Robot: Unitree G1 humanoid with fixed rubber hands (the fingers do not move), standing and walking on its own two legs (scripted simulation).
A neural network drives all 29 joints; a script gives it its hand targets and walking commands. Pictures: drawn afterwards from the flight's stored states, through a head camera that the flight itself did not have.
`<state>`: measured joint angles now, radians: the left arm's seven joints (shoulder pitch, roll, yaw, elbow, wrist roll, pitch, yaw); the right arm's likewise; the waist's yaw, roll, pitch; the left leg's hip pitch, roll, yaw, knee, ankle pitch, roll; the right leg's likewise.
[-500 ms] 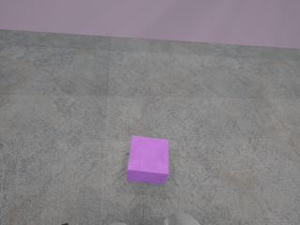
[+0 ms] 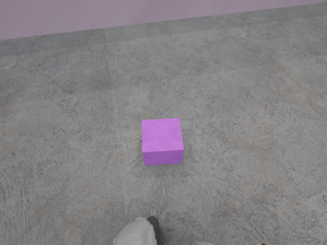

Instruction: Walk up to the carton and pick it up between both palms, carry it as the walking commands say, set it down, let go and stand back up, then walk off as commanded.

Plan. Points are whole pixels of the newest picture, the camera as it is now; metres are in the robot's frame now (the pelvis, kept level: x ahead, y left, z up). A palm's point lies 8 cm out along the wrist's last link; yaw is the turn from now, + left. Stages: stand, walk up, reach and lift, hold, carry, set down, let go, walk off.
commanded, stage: walk off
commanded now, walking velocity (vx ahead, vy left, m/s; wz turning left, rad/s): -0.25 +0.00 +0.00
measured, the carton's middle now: (161, 141) +0.74 +0.05 -0.66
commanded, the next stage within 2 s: stand in 1.68 s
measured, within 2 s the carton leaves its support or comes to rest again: neither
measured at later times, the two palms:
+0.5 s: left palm out of the picture -0.10 +0.33 -0.14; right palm out of the picture -0.10 -0.20 -0.08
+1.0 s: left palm out of the picture -0.23 +0.36 -0.13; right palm out of the picture -0.28 -0.17 -0.09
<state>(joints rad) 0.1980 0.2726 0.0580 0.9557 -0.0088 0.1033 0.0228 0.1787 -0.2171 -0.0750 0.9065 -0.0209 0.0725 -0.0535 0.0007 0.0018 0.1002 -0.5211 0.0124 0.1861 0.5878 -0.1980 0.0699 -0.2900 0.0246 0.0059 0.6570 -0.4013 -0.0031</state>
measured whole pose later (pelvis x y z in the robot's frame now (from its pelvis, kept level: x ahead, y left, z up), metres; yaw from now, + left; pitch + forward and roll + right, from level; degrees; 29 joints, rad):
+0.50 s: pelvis -0.16 +0.07 +0.02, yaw +4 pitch -4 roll -5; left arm 0.16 0.27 0.05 0.93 -0.01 0.10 0.03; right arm 0.23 -0.22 -0.07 0.94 -0.01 0.09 -0.03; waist 0.01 -0.03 0.13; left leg -0.08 -0.03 -0.02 0.55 -0.39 0.09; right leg -0.41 0.01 -0.01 0.98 -0.42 0.03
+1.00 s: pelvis -0.32 +0.10 +0.02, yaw -3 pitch -1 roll -4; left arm 0.14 0.27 0.06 0.96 -0.01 0.13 0.02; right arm 0.22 -0.20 -0.07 0.90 -0.01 0.06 -0.05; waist -0.01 -0.02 0.09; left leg -0.35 -0.03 0.13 0.45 -0.11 0.10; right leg -0.41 0.04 -0.01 1.02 -0.41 0.03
